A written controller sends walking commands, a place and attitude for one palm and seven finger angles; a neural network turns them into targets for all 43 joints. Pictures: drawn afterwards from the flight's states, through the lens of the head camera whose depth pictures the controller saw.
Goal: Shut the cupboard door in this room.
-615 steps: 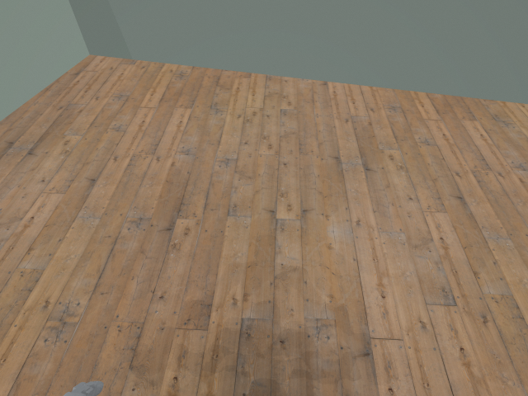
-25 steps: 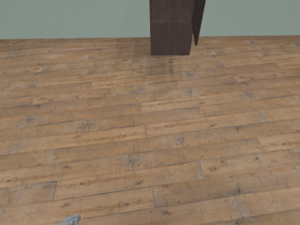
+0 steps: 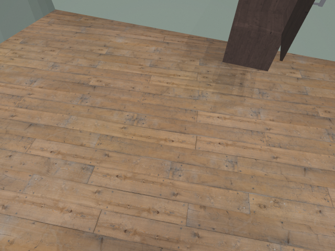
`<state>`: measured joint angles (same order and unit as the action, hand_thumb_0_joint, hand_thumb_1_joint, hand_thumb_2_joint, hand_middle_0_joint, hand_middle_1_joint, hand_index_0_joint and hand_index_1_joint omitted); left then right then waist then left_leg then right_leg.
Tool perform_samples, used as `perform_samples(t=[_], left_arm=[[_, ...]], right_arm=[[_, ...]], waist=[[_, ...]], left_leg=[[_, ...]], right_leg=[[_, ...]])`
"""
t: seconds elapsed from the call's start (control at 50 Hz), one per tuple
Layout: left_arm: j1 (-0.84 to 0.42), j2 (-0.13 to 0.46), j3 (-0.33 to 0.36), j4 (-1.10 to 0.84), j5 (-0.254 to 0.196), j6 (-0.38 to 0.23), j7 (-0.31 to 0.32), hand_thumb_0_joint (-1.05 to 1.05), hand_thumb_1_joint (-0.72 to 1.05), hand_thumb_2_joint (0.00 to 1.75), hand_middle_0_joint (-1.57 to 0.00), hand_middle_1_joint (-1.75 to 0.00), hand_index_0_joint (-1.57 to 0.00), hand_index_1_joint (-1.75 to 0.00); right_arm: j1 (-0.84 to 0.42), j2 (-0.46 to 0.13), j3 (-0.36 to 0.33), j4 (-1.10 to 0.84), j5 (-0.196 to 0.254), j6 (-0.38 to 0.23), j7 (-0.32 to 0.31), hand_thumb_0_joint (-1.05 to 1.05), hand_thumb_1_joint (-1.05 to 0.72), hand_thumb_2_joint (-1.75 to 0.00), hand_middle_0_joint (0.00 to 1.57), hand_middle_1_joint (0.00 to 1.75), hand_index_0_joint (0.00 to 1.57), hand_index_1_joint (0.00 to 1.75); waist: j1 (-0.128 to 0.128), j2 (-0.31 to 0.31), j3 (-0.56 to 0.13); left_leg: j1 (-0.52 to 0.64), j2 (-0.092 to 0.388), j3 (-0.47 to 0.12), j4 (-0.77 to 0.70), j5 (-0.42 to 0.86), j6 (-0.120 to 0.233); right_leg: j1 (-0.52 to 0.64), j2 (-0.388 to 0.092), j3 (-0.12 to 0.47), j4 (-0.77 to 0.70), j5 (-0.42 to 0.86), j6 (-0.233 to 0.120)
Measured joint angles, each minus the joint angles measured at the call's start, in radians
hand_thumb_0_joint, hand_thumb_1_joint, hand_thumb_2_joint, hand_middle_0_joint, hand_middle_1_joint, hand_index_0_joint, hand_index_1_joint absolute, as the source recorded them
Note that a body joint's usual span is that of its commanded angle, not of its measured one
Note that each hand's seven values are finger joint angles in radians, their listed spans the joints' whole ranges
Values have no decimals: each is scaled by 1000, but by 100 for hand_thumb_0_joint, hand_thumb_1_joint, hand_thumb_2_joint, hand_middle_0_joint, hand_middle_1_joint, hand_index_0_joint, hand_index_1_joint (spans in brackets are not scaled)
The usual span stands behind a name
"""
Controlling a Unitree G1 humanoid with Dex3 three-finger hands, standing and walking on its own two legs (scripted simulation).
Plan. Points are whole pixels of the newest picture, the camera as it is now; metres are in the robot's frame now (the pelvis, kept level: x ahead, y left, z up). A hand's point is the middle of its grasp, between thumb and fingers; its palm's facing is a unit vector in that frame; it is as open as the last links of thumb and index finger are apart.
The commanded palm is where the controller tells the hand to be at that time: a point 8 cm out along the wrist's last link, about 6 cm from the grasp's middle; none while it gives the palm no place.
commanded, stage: turn or walk to find it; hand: left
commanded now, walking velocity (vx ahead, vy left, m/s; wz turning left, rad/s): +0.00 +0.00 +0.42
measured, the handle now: out of the picture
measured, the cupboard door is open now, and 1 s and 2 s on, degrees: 87 87 87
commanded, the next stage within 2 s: stand and wait in 0.52 s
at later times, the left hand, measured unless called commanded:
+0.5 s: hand out of the picture +0.04 +0.18 -0.13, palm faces +0.21 -0.93 -0.29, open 7.4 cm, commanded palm none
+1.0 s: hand out of the picture -0.11 +0.19 -0.16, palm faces +0.35 -0.91 -0.23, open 7.4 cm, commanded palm none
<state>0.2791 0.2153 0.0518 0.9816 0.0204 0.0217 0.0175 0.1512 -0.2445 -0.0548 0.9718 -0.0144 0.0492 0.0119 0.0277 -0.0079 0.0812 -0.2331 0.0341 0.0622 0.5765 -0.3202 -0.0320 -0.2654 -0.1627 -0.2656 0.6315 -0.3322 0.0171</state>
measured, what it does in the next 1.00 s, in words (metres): steps on the spot, turning left: right foot, then left foot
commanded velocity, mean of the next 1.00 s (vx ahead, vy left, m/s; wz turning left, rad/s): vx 0.00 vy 0.00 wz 0.29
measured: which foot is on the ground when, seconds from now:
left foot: down 0.00-0.42, up 0.44-0.80, down 0.82-1.00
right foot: down 0.00-0.00, up 0.02-0.38, down 0.40-0.84, up 0.86-1.00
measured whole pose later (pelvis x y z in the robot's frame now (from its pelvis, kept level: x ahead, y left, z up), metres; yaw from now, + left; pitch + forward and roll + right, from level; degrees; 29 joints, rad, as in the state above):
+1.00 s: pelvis -0.06 +0.00 +0.01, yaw +17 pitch -2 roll +0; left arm 0.25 0.21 0.04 1.09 0.01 0.05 0.02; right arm 0.18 -0.17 -0.03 1.05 -0.02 0.01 -0.03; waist 0.03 -0.02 0.05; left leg -0.17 0.01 0.02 0.47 -0.27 0.00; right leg -0.33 -0.08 -0.09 0.84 -0.47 0.04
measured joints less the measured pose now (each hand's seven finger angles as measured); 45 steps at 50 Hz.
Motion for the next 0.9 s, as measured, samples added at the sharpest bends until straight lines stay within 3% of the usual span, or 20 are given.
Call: perform_samples(t=[0.04, 0.08, 0.18, 0.28, 0.36, 0.4, 0.46, 0.54, 0.6, 0.66, 0.76, 0.82, 0.9], left_arm=[[-4, 29, 9, 12, -5, 21, 1, 0, 91, 90, -21, -30, -20, -30], [-14, 44, 14, 25, -6, 43, 4, 0, 91, 90, -20, -30, -20, -30], [-52, 49, 16, 10, -9, 40, -5, 1, 91, 90, -20, -30, -20, -30], [-90, 34, 11, -25, -10, 33, -5, 1, 91, 90, -20, -30, -20, -30], [-115, 13, 2, -51, -14, 21, -5, 0, 91, 90, -20, -30, -20, -30], [-115, 6, -4, -66, -14, 5, -5, 0, 91, 90, -20, -30, -20, -30], [-114, -25, -17, -75, -5, -17, -2, 0, 91, 90, -20, -30, -20, -30], [-88, -52, -23, -75, -6, -13, 1, 0, 91, 90, -20, -30, -20, -30], [-72, -59, -24, -61, -3, -12, 4, 0, 90, 90, -20, -30, -20, -30], [-56, -59, -25, -42, 1, -15, 4, 0, 90, 90, -20, -30, -20, -30], [-33, -46, -22, 1, 7, -20, 1, 0, 90, 90, -21, -30, -20, -30], [-15, -34, -18, 37, -1, -12, 4, 0, 90, 90, -21, -30, -20, -30], [-6, -3, -11, 87, -11, 23, 9, 0, 91, 90, -20, -30, -20, -30]], right_arm=[[-20, 20, 4, -10, -4, -15, 0, 0, -91, -90, 19, 30, 20, 30], [-24, 34, 12, -19, -6, -24, -6, 0, -91, -90, 19, 30, 20, 30], [-21, 46, 23, -19, -8, -25, -15, 0, -91, -90, 20, 30, 20, 30], [-4, 48, 19, -22, -11, -20, -11, 0, -91, -90, 20, 30, 21, 30], [16, 40, 8, -21, -15, -10, -9, 0, -91, -90, 20, 30, 21, 30], [32, 33, 1, -19, -11, -5, -8, 0, -91, -90, 20, 30, 21, 30], [48, 8, -17, -11, -6, 11, -8, 0, -91, -90, 20, 30, 21, 30], [66, -14, -32, 9, -12, 31, 2, 0, -91, -90, 20, 30, 20, 30], [81, -18, -33, 21, -13, 32, 5, 0, -91, -90, 19, 30, 20, 30], [89, -13, -27, 37, -11, 31, 2, 0, -91, -90, 19, 30, 20, 30], [72, 6, -7, 61, -3, 18, -10, 0, -91, -90, 19, 30, 20, 30], [59, 18, 8, 62, 0, -8, -16, 0, -91, -90, 19, 30, 20, 30], [40, 72, 26, 73, -7, -31, -24, 0, -91, -90, 19, 30, 20, 30]], waist=[[10, -35, 8], [9, -39, 6], [6, -19, -5], [-10, 0, -13], [-32, 24, -15], [-36, 31, -22], [-45, 73, -15], [-45, 77, -15], [-46, 67, -16], [-37, 49, -16], [-7, 19, -13], [1, 17, -18], [11, -30, -20]], left_leg=[[-7, -20, 8, 19, -9, 33], [-3, -23, -1, 18, -16, 47], [27, -32, -37, -64, 41, 53], [22, -45, -71, -96, 74, 48], [-8, -52, -104, -70, 75, 32], [-36, -60, -118, -32, 63, 17], [-118, -64, -142, 169, -91, 13], [-227, -60, -114, 511, -94, 2], [-237, -31, -98, 573, -49, -15], [-194, -9, -90, 494, -62, -25], [-72, 7, -56, 219, -110, -22], [28, 11, -33, -17, 15, -11], [53, -9, -13, -44, 0, 24]], right_leg=[[-54, -3, 62, 131, -119, 24], [-109, 27, 124, 278, -183, 37], [-174, 62, 190, 413, -114, 56], [-152, 77, 217, 320, -104, 61], [-78, 101, 215, 135, -90, 53], [-13, 109, 204, -19, 2, 47], [-3, 117, 160, -29, 33, -34], [27, 96, 126, -73, 45, -46], [42, 85, 105, -107, 65, -46], [47, 73, 92, -126, 76, -45], [31, 60, 83, -120, 83, -35], [8, 61, 74, -78, 69, -16], [-28, 60, 129, 44, -71, 12]])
